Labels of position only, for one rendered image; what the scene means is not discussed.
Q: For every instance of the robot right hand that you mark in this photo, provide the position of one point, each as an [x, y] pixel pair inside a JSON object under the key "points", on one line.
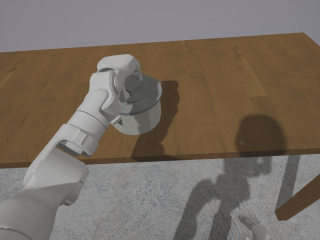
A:
{"points": [[259, 232]]}

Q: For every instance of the robot left upper arm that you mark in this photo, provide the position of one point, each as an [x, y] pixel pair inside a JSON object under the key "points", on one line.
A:
{"points": [[30, 214]]}

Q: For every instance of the lid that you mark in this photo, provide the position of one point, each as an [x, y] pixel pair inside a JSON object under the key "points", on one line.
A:
{"points": [[144, 99]]}

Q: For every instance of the robot left hand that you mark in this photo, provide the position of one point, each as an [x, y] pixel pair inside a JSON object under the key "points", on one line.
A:
{"points": [[128, 64]]}

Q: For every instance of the table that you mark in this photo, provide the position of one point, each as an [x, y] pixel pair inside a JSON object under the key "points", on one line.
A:
{"points": [[230, 97]]}

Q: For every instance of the left robot forearm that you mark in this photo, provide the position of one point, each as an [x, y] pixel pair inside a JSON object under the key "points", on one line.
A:
{"points": [[81, 134]]}

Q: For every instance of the knob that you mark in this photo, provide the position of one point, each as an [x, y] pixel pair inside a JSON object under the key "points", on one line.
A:
{"points": [[132, 85]]}

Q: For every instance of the pot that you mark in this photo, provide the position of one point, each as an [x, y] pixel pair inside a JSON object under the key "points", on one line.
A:
{"points": [[138, 124]]}

